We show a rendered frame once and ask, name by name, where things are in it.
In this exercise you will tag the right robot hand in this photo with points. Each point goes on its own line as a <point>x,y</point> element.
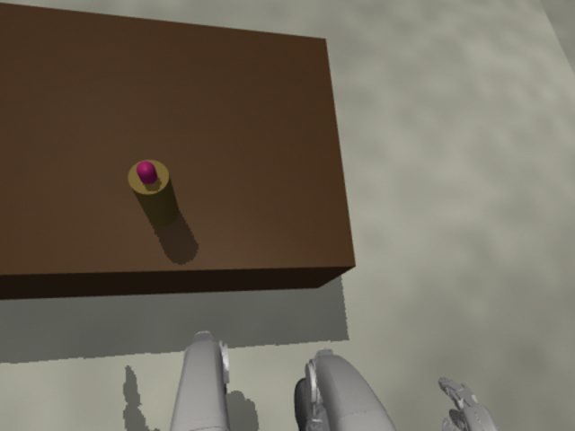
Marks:
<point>471,415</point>

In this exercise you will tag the bottle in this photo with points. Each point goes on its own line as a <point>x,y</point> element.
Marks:
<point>151,183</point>

